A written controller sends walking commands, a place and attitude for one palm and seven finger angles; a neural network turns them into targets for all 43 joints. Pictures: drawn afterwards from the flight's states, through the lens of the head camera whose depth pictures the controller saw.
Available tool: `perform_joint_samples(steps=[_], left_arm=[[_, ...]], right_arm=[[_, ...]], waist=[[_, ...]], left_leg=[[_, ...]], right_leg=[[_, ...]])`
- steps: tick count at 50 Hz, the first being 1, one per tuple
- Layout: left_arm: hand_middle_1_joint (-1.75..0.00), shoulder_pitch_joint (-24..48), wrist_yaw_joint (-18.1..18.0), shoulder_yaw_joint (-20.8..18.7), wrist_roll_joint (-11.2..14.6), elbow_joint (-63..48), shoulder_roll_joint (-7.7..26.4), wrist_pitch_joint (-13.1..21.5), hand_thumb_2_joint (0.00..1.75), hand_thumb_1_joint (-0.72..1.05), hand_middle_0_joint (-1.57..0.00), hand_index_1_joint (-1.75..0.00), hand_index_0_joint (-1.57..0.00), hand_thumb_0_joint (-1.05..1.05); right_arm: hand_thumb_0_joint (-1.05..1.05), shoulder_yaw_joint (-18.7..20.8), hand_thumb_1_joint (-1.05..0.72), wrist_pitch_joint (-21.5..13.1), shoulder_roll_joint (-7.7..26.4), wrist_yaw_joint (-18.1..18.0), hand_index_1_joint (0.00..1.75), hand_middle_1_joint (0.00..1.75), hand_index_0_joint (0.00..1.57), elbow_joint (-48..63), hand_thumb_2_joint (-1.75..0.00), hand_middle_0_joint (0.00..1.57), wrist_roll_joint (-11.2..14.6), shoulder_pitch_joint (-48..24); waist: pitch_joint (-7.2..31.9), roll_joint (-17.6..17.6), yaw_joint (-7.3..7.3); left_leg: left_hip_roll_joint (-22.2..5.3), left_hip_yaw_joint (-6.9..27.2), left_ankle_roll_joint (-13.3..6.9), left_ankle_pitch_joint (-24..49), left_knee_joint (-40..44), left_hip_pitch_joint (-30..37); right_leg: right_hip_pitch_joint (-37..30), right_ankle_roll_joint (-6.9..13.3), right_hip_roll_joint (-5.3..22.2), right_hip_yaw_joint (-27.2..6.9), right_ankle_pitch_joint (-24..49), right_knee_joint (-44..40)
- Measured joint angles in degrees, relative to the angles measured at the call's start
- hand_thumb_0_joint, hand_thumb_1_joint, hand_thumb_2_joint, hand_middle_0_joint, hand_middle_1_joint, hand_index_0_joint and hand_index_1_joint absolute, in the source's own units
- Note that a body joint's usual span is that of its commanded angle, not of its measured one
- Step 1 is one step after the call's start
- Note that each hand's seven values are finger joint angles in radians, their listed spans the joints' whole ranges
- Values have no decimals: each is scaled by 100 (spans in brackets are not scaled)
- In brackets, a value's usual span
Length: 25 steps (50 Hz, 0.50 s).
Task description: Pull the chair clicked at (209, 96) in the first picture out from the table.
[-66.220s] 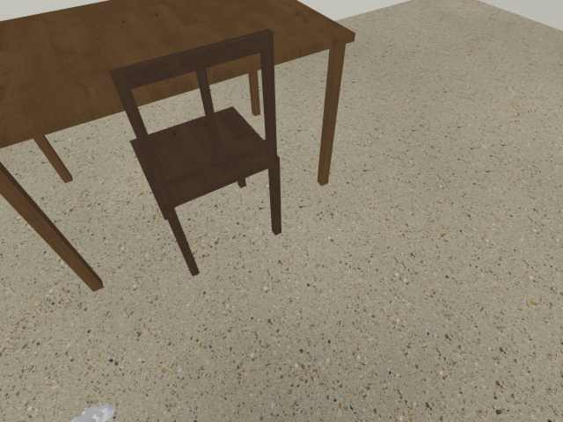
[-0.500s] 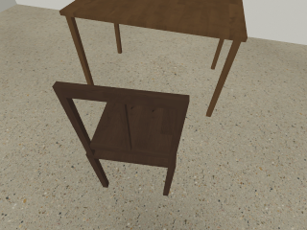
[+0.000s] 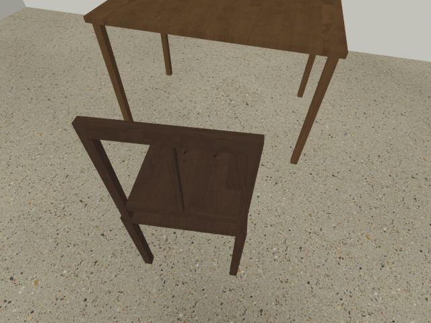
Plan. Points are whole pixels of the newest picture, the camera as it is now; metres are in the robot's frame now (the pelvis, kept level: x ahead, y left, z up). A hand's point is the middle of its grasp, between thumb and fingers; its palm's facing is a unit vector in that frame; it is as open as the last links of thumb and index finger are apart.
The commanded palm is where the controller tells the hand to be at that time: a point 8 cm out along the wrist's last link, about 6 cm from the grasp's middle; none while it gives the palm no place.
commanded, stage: look to check the result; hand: left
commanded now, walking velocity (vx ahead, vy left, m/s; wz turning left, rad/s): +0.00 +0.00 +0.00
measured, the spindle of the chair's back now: (176, 182) +0.46 +0.14 -0.09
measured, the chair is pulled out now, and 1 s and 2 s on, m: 0.63 0.63 0.63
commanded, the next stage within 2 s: stand and wait in 0.08 s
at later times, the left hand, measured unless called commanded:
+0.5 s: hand out of the picture -0.02 +0.15 -0.18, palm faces +0.04 -0.99 -0.17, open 7.3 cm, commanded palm none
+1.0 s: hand out of the picture -0.01 +0.15 -0.18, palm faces +0.05 -0.99 -0.16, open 7.3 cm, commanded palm none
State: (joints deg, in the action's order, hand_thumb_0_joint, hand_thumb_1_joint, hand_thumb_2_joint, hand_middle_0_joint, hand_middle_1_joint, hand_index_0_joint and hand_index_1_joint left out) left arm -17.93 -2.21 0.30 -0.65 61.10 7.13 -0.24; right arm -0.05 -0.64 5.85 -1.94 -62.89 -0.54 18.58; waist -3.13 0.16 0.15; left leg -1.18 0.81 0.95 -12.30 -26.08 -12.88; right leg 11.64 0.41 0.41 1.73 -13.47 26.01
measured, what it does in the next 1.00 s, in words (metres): stands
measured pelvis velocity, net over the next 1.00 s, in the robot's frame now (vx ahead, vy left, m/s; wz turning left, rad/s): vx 0.00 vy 0.00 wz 0.01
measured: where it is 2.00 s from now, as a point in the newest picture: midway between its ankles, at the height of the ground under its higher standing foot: outside the picture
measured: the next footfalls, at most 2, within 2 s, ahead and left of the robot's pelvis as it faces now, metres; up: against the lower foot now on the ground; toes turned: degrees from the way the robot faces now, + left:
none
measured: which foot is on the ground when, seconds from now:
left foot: down 0.00-1.00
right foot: down 0.00-1.00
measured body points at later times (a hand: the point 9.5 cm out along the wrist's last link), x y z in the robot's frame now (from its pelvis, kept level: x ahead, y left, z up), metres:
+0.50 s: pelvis +0.00 -0.01 +0.00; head +0.02 +0.00 +0.45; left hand -0.02 +0.21 -0.16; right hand -0.03 -0.21 -0.16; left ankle +0.02 +0.13 -0.74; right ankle +0.01 -0.12 -0.74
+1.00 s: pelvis +0.00 +0.00 +0.00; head +0.02 +0.00 +0.45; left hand -0.01 +0.20 -0.16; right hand -0.02 -0.20 -0.16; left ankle +0.02 +0.13 -0.74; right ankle +0.01 -0.12 -0.74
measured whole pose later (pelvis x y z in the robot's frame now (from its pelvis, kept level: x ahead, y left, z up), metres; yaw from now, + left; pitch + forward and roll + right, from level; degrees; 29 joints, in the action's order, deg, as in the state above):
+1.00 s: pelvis +0.00 +0.00 +0.00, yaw +0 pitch -1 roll +0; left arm -18.2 -2.3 0.2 -0.6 61.0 6.8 -0.1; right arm 0.0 -0.6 5.2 -2.1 -63.6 -0.5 18.4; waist -3.5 -0.3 0.3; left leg -1.5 1.4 1.3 -12.4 -26.6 -13.1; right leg 11.5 0.8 0.1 2.3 -13.6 26.2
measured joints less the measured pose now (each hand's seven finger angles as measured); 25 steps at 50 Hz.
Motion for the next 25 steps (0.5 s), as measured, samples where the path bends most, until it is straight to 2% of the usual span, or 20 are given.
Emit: perform_joint_samples(steps=[25], left_arm=[[-30, -36, 6, -10, -3, 12, -2, -4, 90, 91, -20, -30, -20, 1]], right_arm=[[0, 13, -91, 34, -23, 6, 30, 30, 20, -23, -90, 20, -10, 28]], waist=[[-33, -18, 9]], left_leg=[[-38, 56, 42, 12, -56, -65]], right_leg=[[46, 48, -39, 53, 5, 46]])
